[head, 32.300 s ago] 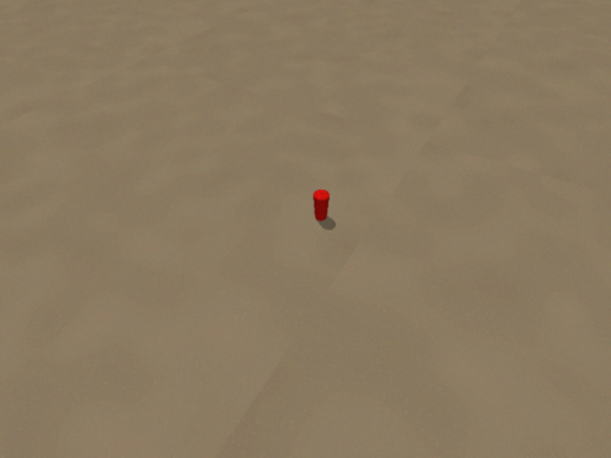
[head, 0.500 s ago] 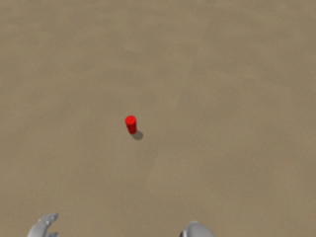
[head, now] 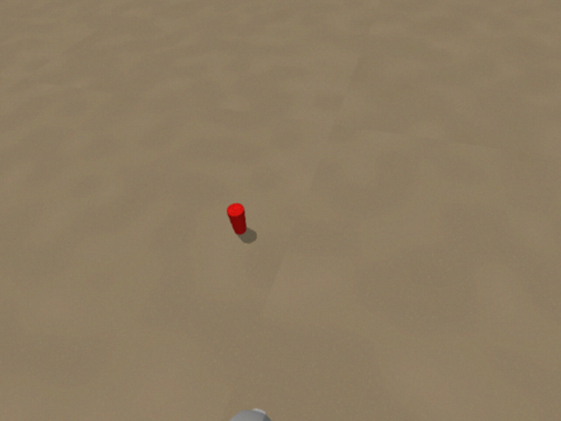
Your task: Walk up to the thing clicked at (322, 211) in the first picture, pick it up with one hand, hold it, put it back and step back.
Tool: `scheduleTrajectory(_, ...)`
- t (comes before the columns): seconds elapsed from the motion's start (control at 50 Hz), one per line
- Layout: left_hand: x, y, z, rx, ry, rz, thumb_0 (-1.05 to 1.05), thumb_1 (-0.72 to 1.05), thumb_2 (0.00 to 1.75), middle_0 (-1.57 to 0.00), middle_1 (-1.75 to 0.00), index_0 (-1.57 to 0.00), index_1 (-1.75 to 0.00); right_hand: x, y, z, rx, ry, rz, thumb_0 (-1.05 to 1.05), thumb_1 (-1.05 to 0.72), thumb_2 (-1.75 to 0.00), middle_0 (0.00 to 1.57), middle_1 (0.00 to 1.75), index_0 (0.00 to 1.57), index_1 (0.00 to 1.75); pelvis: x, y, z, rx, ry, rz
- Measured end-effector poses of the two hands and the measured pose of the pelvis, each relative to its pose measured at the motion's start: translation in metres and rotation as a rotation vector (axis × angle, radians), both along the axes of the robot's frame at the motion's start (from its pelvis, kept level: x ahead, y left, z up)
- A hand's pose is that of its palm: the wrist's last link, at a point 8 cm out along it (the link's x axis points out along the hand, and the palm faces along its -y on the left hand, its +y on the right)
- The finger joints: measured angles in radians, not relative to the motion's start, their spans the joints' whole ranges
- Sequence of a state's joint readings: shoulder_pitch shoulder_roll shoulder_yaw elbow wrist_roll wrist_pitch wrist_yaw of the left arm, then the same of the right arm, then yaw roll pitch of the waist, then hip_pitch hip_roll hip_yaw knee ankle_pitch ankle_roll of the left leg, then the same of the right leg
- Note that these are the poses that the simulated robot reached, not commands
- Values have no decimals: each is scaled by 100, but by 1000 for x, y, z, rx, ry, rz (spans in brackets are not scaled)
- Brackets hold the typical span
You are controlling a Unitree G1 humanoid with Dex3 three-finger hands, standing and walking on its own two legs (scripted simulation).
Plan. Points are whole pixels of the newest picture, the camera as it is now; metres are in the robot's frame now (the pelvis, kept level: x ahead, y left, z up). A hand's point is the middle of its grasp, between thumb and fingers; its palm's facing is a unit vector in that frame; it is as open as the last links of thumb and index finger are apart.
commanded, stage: step back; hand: left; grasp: from the side
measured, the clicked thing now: (237, 220) +1.01 +0.29 -0.69
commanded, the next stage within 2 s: stand in 0.98 s
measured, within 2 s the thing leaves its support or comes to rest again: neither
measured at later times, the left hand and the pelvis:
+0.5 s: hand out of the picture +0.04 +0.27 -0.14, palm faces +0.09 -0.93 -0.37, open 7.4 cm; pelvis -0.01 +0.00 +0.00, yaw +4 degrees
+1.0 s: hand out of the picture +0.12 +0.29 -0.13, palm faces +0.06 -0.93 -0.38, open 7.4 cm; pelvis +0.02 +0.02 +0.01, yaw +3 degrees
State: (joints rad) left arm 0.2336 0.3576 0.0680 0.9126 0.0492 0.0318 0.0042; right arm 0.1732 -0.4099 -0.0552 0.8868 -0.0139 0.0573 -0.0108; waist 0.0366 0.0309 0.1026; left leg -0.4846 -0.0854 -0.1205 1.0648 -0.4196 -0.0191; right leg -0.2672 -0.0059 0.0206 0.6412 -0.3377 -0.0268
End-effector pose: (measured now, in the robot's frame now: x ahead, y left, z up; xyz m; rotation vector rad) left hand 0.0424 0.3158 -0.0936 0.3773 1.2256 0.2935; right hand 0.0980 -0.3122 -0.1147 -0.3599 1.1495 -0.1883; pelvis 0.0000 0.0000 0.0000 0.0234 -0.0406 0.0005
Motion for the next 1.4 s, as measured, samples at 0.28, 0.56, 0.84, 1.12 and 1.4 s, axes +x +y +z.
scheduleTrajectory(0.28, -29, 13, -7, -41, -27, 31, 1, 91, 90, -20, -30, -20, -30, -69, 17, 4, 15, 80, 8, 1, -90, -90, 20, 30, 21, 30, -24, 3, 4, -3, -8, 54)
scheduleTrajectory(0.56, -11, 1, -15, -76, -75, 52, 1, 91, 90, -21, -30, -21, -30, -19, 15, 5, -10, 39, 47, 1, -90, -90, 20, 29, 20, 30, -8, 9, 1, -31, -6, 82)
scheduleTrajectory(0.84, 42, 13, -11, -72, -64, 27, 1, 91, 90, -20, -30, -20, -30, 31, 45, 10, 32, 5, 27, 1, -90, -90, 20, 30, 20, 30, 19, 17, 9, -30, 9, 56)
scheduleTrajectory(1.12, 64, 3, 0, -80, -81, 0, 1, 91, 90, -20, -30, -20, -29, 47, 46, 17, 55, -25, 20, 1, -90, -90, 20, 30, 20, 30, 21, 16, 18, -23, -3, 50)
scheduleTrajectory(1.4, 33, -11, -3, -98, -21, 10, 1, 91, 90, -20, -30, -21, -30, 9, 29, 16, 43, 41, -6, 1, -90, -90, 20, 29, 20, 30, 10, 7, 22, -22, -16, 51)
